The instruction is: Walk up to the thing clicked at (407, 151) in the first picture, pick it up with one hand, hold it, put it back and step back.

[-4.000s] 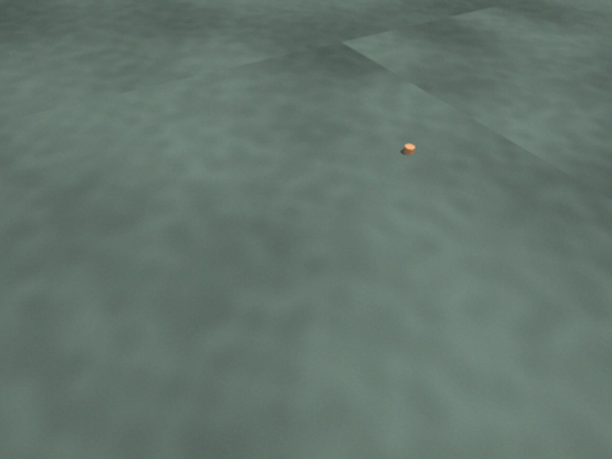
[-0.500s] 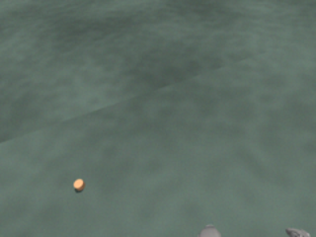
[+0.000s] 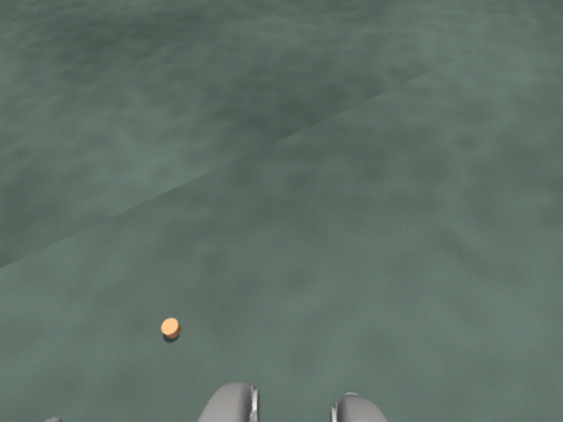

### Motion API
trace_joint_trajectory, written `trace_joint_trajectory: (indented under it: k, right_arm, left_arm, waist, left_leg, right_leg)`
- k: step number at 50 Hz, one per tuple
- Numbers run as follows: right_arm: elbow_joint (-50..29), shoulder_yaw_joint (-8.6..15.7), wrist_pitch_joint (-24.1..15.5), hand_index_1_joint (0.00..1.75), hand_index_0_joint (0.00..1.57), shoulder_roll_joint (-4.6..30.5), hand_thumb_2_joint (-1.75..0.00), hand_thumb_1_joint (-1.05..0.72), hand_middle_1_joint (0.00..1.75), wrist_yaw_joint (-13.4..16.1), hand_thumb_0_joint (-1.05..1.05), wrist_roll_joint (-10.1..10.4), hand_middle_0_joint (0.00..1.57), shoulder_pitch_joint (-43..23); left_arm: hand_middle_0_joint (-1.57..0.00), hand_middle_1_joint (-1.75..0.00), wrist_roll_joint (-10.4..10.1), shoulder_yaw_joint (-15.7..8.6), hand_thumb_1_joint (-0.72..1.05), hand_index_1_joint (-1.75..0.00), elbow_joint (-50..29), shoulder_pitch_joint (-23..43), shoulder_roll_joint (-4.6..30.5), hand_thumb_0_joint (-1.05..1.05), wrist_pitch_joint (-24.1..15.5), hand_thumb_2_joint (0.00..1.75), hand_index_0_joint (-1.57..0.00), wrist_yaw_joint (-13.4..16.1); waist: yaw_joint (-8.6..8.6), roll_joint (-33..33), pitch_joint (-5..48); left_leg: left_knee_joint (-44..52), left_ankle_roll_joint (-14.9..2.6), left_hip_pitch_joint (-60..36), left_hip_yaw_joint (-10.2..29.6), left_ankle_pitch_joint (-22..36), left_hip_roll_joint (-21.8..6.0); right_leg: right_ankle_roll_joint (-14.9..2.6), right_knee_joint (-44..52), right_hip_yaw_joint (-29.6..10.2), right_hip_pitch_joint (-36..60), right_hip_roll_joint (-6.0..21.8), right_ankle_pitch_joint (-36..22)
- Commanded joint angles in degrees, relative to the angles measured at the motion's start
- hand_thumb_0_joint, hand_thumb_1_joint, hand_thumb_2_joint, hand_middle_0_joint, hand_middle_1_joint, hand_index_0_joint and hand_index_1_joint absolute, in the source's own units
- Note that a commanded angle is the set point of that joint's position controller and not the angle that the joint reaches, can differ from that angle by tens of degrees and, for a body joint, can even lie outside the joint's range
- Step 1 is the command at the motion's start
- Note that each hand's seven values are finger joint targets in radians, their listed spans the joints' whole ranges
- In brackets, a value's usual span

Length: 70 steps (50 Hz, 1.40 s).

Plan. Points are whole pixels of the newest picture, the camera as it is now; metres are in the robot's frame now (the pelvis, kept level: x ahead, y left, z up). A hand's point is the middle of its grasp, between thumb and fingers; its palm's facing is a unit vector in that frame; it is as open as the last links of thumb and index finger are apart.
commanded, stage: walk up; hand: left
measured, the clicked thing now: (171, 328) +0.51 +0.40 -0.71
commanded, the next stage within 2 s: none
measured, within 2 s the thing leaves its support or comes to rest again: neither
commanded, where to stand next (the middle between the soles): +0.08 +0.27 m, yaw -15 degrees
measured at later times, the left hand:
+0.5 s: hand out of the picture +0.06 +0.54 -0.13, palm faces -0.14 -0.82 -0.55, open 7.4 cm
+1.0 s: hand out of the picture +0.14 +0.62 -0.13, palm faces -0.26 -0.88 -0.39, open 7.4 cm
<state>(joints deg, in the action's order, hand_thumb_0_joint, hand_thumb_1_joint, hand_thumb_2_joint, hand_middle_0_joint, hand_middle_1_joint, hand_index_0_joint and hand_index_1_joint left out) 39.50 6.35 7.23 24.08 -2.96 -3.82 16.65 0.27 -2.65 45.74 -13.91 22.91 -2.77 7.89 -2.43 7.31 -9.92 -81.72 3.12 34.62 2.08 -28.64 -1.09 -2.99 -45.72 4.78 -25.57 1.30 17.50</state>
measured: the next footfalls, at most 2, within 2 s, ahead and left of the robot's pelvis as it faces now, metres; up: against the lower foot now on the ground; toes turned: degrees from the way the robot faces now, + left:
left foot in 0.20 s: +0.02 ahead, +0.33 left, +0.00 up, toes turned -3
right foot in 0.52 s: +0.03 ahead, +0.17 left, +0.00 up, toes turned -11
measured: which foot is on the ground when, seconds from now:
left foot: up 0.00-0.18, down 0.20-0.52, up 0.54-0.74, down 0.76-1.00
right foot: down 0.00-0.24, up 0.26-0.50, down 0.52-0.80, up 0.82-1.00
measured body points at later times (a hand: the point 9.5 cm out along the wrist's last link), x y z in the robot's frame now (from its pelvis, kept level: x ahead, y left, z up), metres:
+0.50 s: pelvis -0.04 +0.24 +0.00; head +0.01 +0.21 +0.44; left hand +0.06 +0.58 -0.09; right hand -0.03 -0.08 -0.13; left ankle -0.02 +0.34 -0.70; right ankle -0.01 +0.17 -0.69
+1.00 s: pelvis -0.03 +0.36 +0.02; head +0.00 +0.39 +0.47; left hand +0.15 +0.67 -0.11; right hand -0.10 +0.03 -0.07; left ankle +0.00 +0.49 -0.70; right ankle -0.03 +0.20 -0.65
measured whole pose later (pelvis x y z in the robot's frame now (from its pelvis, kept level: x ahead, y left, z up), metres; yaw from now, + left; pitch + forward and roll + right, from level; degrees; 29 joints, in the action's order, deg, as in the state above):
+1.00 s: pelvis -0.03 +0.36 +0.02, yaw -15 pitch -2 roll -1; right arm 53.6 3.0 -4.0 22.3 1.3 -1.6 19.3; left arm 1.9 -5.6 53.0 -11.8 26.8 1.8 -1.4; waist -2.0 -3.7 -3.8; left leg -42.0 0.6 15.8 -3.4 -23.8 -3.8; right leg -1.3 -60.5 -6.4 -29.3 -1.3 22.9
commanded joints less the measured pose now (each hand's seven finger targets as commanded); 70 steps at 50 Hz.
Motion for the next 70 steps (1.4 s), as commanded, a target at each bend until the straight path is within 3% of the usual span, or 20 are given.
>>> trace_joint_trajectory:
  k: [1, 7, 10, 11, 12, 14, 17, 21, 24, 25, 26, 28, 37, 39, 41, 46, 56, 60, 63, 70]
  right_arm:
    - [-5.96, 4.67, -1.7, 0.3, 0.2, 12.96, -0.9, -0.9, 0.3, -0.99, 0.0, -0.45, 0.2, 0.44]
    - [-6.33, 4.29, -1.41, 0.3, 0.2, 11.89, -0.9, -0.9, 0.3, -1.78, 0.0, 0.31, 0.2, -2.3]
    - [-2.66, 5.43, -2.04, 0.3, 0.2, 12.53, -0.9, -0.9, 0.3, -1.36, 0.0, 0.01, 0.2, 6.34]
    - [-1.17, 6.17, -2.63, 0.3, 0.2, 14.2, -0.9, -0.9, 0.3, -0.93, 0.0, -1.12, 0.2, 11.74]
    - [-1.74, 7.04, -3.14, 0.3, 0.2, 20.49, -0.9, -0.9, 0.3, -0.27, 0.0, -1.97, 0.2, 11.22]
    - [-5.01, 6.55, -3.54, 0.3, 0.2, 25.16, -0.9, -0.9, 0.3, 0.66, 0.0, 0.42, 0.2, -5.14]
    - [-6.33, 3.85, -3.68, 0.3, 0.2, 14.79, -0.9, -0.9, 0.3, 1.24, 0.0, -0.85, 0.2, -9.64]
    - [-4.88, 3.34, -3.49, 0.3, 0.2, 13.96, -0.9, -0.9, 0.3, 0.65, 0.0, -1.13, 0.2, -4.07]
    - [-5.11, 1.72, -3.28, 0.3, 0.2, 11.06, -0.9, -0.9, 0.3, 0.86, 0.0, 1.11, 0.2, -5.16]
    - [-4.52, 0.85, -3.79, 0.3, 0.2, 8.71, -0.9, -0.9, 0.3, 1.15, 0.0, 2.15, 0.2, -3.02]
    - [-4.02, -0.02, -4.22, 0.3, 0.2, 5.73, -0.9, -0.9, 0.3, 1.3, 0.0, 3.08, 0.2, -0.28]
    - [-2.11, 1.25, -3.39, 0.3, 0.2, 10.91, -0.9, -0.9, 0.3, 2.96, 0.0, 1.99, 0.2, -0.62]
    - [9.72, 1.19, -7.65, 0.3, 0.2, 10.51, -0.9, -0.9, 0.3, 2.66, 0.0, 2.89, 0.2, 7.41]
    - [10.87, 1.96, -9.62, 0.3, 0.2, 15.23, -0.9, -0.9, 0.3, 4.3, 0.0, 1.21, 0.2, 11.16]
    - [7.58, 2.72, -10.67, 0.3, 0.2, 21.52, -0.9, -0.9, 0.3, 4.79, 0.0, 2.32, 0.2, -1.55]
    - [10.65, 2.01, -13.02, 0.3, 0.2, 18.39, -0.9, -0.9, 0.3, 6.04, 0.0, 2.31, 0.2, 2.27]
    - [9.99, 0.63, -12.64, 0.3, 0.2, 15.99, -0.9, -0.9, 0.3, 5.86, 0.0, 2.46, 0.2, 4.64]
    - [8.65, -1.05, -11.14, 0.3, 0.2, 13.64, -0.9, -0.9, 0.3, 5.56, 0.0, 3.65, 0.2, 1.23]
    - [8.22, -2.18, -10.31, 0.3, 0.2, 10.45, -0.9, -0.9, 0.3, 6.69, 0.0, 4.55, 0.2, 1.45]
    - [15.21, -2.55, -10.88, 0.3, 0.2, 10.09, -0.9, -0.9, 0.3, 5.8, 0.0, 4.24, 0.2, 5.42]
  left_arm:
    - [-0.2, -0.3, 1.52, -6.92, 0.9, -0.3, -3.7, -1.61, 19.23, 0.0, -2.32, 0.9, -0.2, 0.81]
    - [-0.2, -0.3, 3.03, -9.2, 0.9, -0.3, -2.44, -3.25, 24.9, 0.0, -1.96, 0.9, -0.2, -0.38]
    - [-0.2, -0.3, 2.22, -8.42, 0.9, -0.3, -2.06, -0.15, 23.37, 0.0, -1.2, 0.9, -0.2, -0.47]
    - [-0.2, -0.3, 2.09, -7.34, 0.9, -0.3, -1.83, -0.54, 19.2, 0.0, -0.79, 0.9, -0.2, -0.06]
    - [-0.2, -0.3, 1.08, -5.32, 0.9, -0.3, -2.97, 0.63, 12.29, 0.0, -0.74, 0.9, -0.2, 0.47]
    - [-0.2, -0.3, 1.65, -5.21, 0.9, -0.3, -2.45, 5.13, 16.57, 0.0, -1.62, 0.9, -0.2, 1.78]
    - [-0.2, -0.3, -1.3, -6.4, 0.9, -0.3, 3.94, -4.9, 17.08, 0.0, -1.21, 0.9, -0.2, 0.28]
    - [-0.2, -0.3, -1.65, -4.94, 0.9, -0.3, 3.99, -6.47, 13.77, 0.0, -2.09, 0.9, -0.2, -0.25]
    - [-0.2, -0.3, -0.08, -4.78, 0.9, -0.3, 5.25, -13.67, 12.51, 0.0, -3.04, 0.9, -0.2, -0.73]
    - [-0.2, -0.3, 1.05, -5.77, 0.9, -0.3, 5.29, -15.0, 15.25, 0.0, -3.1, 0.9, -0.2, -0.64]
    - [-0.2, -0.3, 2.16, -7.02, 0.9, -0.3, 3.27, -12.77, 19.5, 0.0, -3.18, 0.9, -0.2, -0.79]
    - [-0.2, -0.3, 2.03, -6.27, 0.9, -0.3, -0.22, -3.73, 19.52, 0.0, -2.57, 0.9, -0.2, -1.16]
    - [-0.2, -0.3, 2.06, -3.46, 0.9, -0.3, -0.14, 4.92, 12.06, 0.0, 0.75, 0.9, -0.2, -5.93]
    - [-0.2, -0.3, 1.68, -3.03, 0.9, -0.3, -0.68, 4.13, 7.97, 0.0, 1.89, 0.9, -0.2, -6.45]
    - [-0.2, -0.3, 2.22, -4.36, 0.9, -0.3, 1.23, 3.47, 13.78, 0.0, 2.02, 0.9, -0.2, -6.37]
    - [-0.2, -0.3, 1.46, -5.57, 0.9, -0.3, 3.39, 2.2, 12.25, 0.0, 3.17, 0.9, -0.2, -8.62]
    - [-0.2, -0.3, 0.45, -4.0, 0.9, -0.3, 1.91, 8.65, 9.79, 0.0, 2.88, 0.9, -0.2, -9.69]
    - [-0.2, -0.3, 0.6, -4.41, 0.9, -0.3, 6.24, 1.53, 10.95, 0.0, 2.24, 0.9, -0.2, -8.94]
    - [-0.2, -0.3, 0.65, -6.05, 0.9, -0.3, 4.87, 0.75, 18.69, 0.0, 1.83, 0.9, -0.2, -7.92]
    - [-0.2, -0.3, 0.49, -3.35, 0.9, -0.3, 3.46, 10.74, 12.16, 0.0, 2.64, 0.9, -0.2, -7.59]
  waist:
    - [0.09, -9.87, 7.57]
    - [2.72, -20.38, 8.11]
    - [-2.35, -14.63, 12.24]
    - [-5.59, -5.91, 13.26]
    - [-6.16, 13.81, 9.2]
    - [-2.56, 16.69, 3.11]
    - [1.33, 3.26, 1.98]
    - [-0.5, 11.03, 7.78]
    - [4.98, 1.52, 12.28]
    - [6.29, -5.82, 13.93]
    - [5.58, -17.71, 14.76]
    - [3.87, -11.5, 13.45]
    - [-1.03, -13.67, 7.22]
    - [-2.3, -2.0, 6.89]
    - [0.87, -2.14, 0.9]
    - [1.4, -1.1, 0.71]
    - [-0.14, 5.53, 7.8]
    - [4.31, -0.24, 12.53]
    - [6.27, -18.08, 16.18]
    - [1.03, -16.12, 10.67]
  left_leg:
    - [0.3, -3.38, -1.11, 5.76, 6.05, -4.69]
    - [23.44, -3.12, -5.77, -1.69, -3.22, -5.63]
    - [39.77, -3.15, -19.2, -6.96, 1.53, -1.53]
    - [46.07, -3.6, -23.64, -3.66, 0.91, -0.74]
    - [53.72, -7.99, -21.88, 19.82, 8.5, -14.8]
    - [63.56, -20.94, -3.67, 37.43, -1.93, -23.71]
    - [52.1, -13.74, -7.93, 13.7, 7.12, -11.81]
    - [45.8, -15.65, -21.72, 10.34, 26.18, -10.58]
    - [36.7, -13.73, -14.86, 6.34, 27.14, -10.51]
    - [29.49, -10.55, -9.36, 5.2, 24.22, -8.47]
    - [22.33, -6.14, 3.38, 2.99, 4.96, -2.24]
    - [17.05, -5.71, 2.69, 4.18, -9.57, -3.83]
    - [45.26, -2.86, -25.62, -5.95, 8.36, 1.38]
    - [56.65, -6.63, -24.1, 16.35, -6.42, -10.21]
    - [67.22, -18.02, -11.48, 38.75, -22.7, -26.2]
    - [61.98, -10.5, -19.56, 20.15, 0.5, -16.66]
    - [50.87, -12.03, -28.85, 3.6, 43.72, -14.27]
    - [38.32, -8.25, -18.47, -3.31, 40.11, -9.11]
    - [19.6, -4.75, -3.54, -1.38, -9.59, -0.04]
    - [43.03, -3.77, -17.5, -5.36, 8.91, -0.24]
  right_leg:
    - [-9.32, 17.54, -20.03, -2.84, 12.99, 7.77]
    - [-7.84, 14.03, -17.42, -3.59, 10.07, 11.68]
    - [-4.33, 5.13, -12.57, -8.53, 7.99, 6.68]
    - [-1.67, -8.62, -9.07, -12.68, 3.32, 5.22]
    - [1.54, -26.15, -1.49, -27.39, -8.4, 19.19]
    - [-0.13, -34.4, -6.73, -20.34, -2.51, 17.57]
    - [0.13, -30.75, -6.98, -16.79, -3.31, 10.22]
    - [1.27, -10.96, -0.17, -9.83, -1.32, 11.98]
    - [-0.08, 13.34, -3.01, 12.1, -1.52, -2.3]
    - [-1.13, 17.84, -9.47, 20.46, 0.22, -1.64]
    - [-5.02, 18.72, -31.72, 28.28, 11.17, -0.85]
    - [-15.11, 21.26, -43.93, 17.79, 23.73, 6.87]
    - [-4.73, 10.92, -13.54, -10.48, 2.49, 24.35]
    - [-1.84, -9.96, -10.97, -15.05, -5.03, 15.4]
    - [0.74, -16.87, -13.97, -14.07, -0.69, 13.75]
    - [1.4, -17.49, -14.53, -14.61, -0.98, 4.76]
    - [1.15, -0.45, -4.05, -3.75, 0.32, 5.92]
    - [-0.64, 15.48, -1.54, 17.22, -2.41, -6.3]
    - [-14.41, 21.32, -34.69, 23.0, 19.45, -12.1]
    - [-7.81, 12.76, -13.95, 6.82, 8.98, -16.22]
